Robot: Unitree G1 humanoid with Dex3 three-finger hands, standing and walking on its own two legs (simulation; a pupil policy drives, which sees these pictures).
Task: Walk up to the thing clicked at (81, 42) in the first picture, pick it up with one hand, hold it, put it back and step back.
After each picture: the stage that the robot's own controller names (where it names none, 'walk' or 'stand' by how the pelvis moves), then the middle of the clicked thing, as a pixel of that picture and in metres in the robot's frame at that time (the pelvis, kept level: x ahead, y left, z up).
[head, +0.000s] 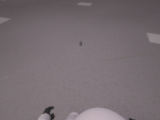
stand; (80, 43) +1.68 +0.29 -0.72
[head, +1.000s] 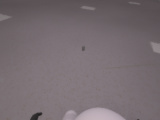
walk; (83, 48) +1.55 +0.16 -0.71
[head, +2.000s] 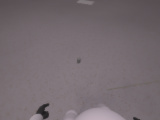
walk; (78, 60) +1.01 +0.20 -0.71
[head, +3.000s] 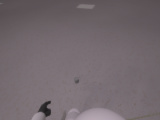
walk; (76, 80) +0.61 +0.24 -0.70
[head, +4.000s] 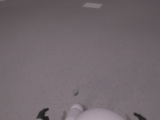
walk; (75, 92) +0.38 +0.24 -0.69
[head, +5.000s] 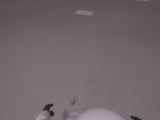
stand; (72, 101) +0.31 +0.23 -0.72
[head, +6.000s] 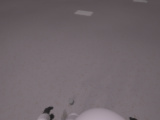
stand; (71, 101) +0.31 +0.23 -0.73
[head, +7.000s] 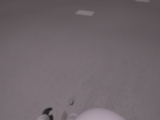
stand; (70, 102) +0.31 +0.24 -0.73
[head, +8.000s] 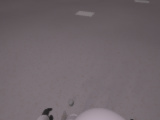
stand; (70, 103) +0.30 +0.24 -0.73
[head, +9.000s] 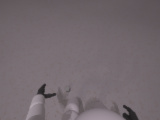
go down; (67, 89) +0.33 +0.25 -0.66
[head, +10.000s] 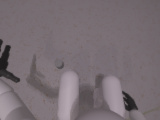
go down; (59, 64) +0.38 +0.29 -0.30
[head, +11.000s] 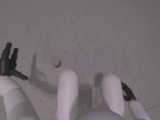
close in; (56, 63) +0.38 +0.30 -0.28
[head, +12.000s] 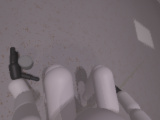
close in; (26, 63) +0.35 +0.32 -0.21
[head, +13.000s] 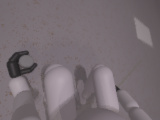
close; (26, 62) +0.34 +0.32 -0.21
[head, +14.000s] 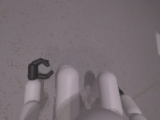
lift; (44, 68) +0.28 +0.30 -0.15
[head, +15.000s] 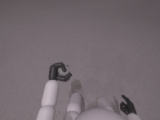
lift; (64, 73) +0.32 +0.19 +0.02
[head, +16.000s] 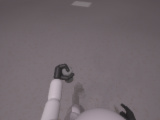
hold; (68, 75) +0.33 +0.17 +0.00
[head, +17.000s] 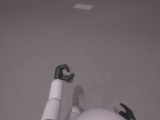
hold; (68, 75) +0.33 +0.18 +0.00
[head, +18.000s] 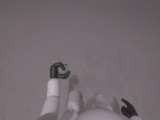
crouch; (64, 72) +0.34 +0.20 -0.06
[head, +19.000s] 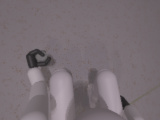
lower; (43, 59) +0.39 +0.29 -0.15
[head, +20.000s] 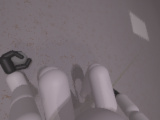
lower; (20, 61) +0.37 +0.32 -0.22
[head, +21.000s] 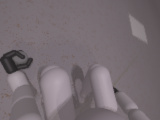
lower; (22, 60) +0.36 +0.32 -0.21
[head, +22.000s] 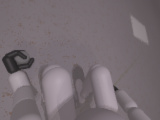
lower; (23, 60) +0.36 +0.32 -0.22
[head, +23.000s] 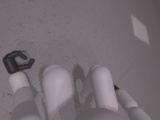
lower; (24, 60) +0.35 +0.32 -0.21
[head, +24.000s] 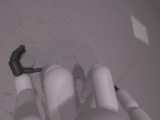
open; (27, 63) +0.34 +0.30 -0.22
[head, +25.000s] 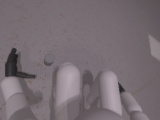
stand; (49, 60) +0.37 +0.27 -0.23
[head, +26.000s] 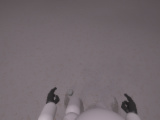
stand; (70, 92) +0.33 +0.21 -0.61
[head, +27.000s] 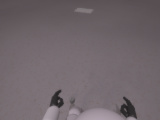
stand; (71, 100) +0.33 +0.22 -0.66
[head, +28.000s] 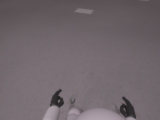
stand; (72, 100) +0.33 +0.21 -0.67
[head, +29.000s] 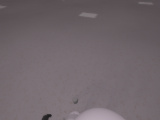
stand; (75, 100) +0.35 +0.20 -0.72
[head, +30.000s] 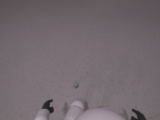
walk; (75, 85) +0.43 +0.21 -0.69
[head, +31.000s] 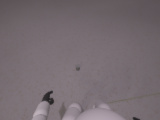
walk; (77, 67) +0.74 +0.20 -0.69
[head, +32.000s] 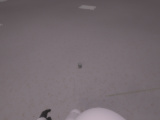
stand; (79, 65) +0.94 +0.23 -0.71
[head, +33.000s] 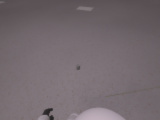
stand; (78, 67) +0.94 +0.24 -0.73
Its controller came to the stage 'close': yes
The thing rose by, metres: 0.71
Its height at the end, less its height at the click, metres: +0.00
